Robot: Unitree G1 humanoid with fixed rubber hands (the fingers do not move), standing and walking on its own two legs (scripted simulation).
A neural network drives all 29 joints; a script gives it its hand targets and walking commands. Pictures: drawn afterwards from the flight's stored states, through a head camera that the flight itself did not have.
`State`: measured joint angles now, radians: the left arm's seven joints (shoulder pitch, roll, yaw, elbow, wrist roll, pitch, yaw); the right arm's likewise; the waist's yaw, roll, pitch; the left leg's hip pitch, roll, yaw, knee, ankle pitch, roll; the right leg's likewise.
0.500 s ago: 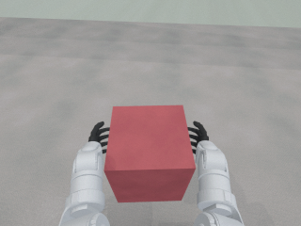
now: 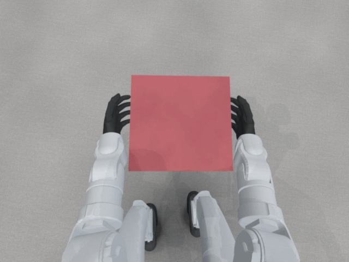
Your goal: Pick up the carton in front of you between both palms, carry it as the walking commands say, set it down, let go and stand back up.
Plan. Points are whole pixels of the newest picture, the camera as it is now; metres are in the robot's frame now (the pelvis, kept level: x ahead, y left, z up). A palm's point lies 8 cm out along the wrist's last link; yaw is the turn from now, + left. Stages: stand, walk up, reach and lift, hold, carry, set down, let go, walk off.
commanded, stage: set down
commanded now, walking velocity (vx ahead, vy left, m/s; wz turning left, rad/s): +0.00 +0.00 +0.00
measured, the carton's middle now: (177, 130) +0.40 -0.04 -0.15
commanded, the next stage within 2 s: none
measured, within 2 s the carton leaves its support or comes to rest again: neither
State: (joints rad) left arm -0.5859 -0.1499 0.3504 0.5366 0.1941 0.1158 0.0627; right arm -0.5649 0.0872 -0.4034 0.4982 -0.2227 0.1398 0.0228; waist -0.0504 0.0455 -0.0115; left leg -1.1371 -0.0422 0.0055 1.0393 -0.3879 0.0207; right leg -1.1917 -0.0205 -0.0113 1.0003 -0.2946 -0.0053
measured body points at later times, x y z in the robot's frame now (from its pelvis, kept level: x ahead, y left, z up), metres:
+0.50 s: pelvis -0.03 +0.00 -0.13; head +0.23 -0.03 +0.24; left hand +0.46 +0.09 -0.22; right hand +0.42 -0.21 -0.22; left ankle +0.04 +0.10 -0.65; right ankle +0.08 -0.12 -0.65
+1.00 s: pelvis -0.05 +0.00 -0.24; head +0.28 -0.04 +0.06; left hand +0.50 +0.07 -0.38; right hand +0.45 -0.23 -0.38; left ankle +0.04 +0.11 -0.65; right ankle +0.08 -0.12 -0.65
